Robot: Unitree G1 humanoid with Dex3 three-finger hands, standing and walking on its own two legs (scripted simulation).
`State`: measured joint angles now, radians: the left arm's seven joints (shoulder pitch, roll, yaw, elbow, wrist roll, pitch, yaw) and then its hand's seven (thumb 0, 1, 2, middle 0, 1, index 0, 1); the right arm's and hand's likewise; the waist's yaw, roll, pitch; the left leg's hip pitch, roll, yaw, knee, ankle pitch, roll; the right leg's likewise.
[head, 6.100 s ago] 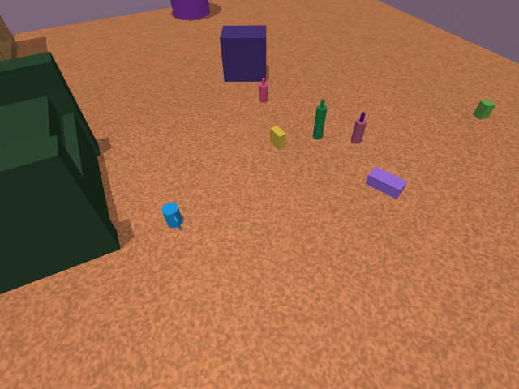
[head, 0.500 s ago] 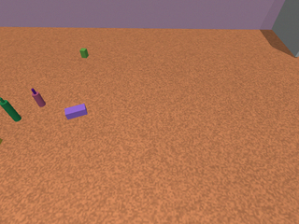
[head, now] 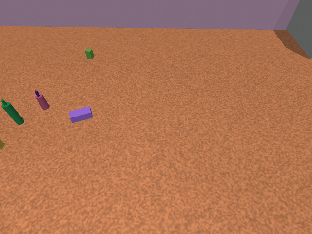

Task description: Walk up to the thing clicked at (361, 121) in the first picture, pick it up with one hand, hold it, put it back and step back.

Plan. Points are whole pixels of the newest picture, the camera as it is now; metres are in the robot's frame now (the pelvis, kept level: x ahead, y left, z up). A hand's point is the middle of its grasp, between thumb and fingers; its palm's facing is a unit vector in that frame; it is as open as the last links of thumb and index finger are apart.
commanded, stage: stand
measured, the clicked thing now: (41, 99) +1.33 +1.08 -0.68
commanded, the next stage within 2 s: walk up in 0.36 s
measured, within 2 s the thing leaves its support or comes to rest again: neither
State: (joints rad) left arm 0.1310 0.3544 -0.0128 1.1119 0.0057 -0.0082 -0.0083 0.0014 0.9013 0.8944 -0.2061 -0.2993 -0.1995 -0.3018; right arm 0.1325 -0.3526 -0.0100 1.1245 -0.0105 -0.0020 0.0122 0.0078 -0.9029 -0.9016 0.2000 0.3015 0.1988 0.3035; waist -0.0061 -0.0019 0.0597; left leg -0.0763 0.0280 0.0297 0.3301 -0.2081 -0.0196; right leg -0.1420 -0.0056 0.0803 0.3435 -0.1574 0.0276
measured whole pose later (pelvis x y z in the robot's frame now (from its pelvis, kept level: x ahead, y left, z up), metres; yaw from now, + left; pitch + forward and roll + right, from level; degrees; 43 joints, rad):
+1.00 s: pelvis +0.22 -0.05 -0.02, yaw +1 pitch -2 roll -3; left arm 0.32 0.39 0.06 0.95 0.01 -0.09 -0.05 0.00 0.90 0.89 -0.21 -0.30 -0.20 -0.30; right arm 0.23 -0.41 -0.07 0.95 -0.03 -0.02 0.10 0.01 -0.90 -0.90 0.20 0.30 0.20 0.30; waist 0.03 0.05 0.08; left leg -0.51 0.09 -0.04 0.66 -0.17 0.00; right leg 0.07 0.03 -0.11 0.32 -0.35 -0.01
